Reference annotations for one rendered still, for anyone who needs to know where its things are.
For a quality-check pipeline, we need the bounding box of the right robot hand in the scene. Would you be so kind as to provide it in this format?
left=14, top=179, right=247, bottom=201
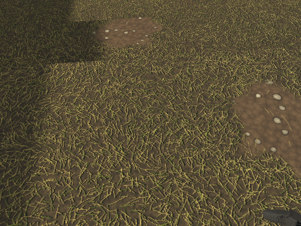
left=262, top=209, right=301, bottom=226

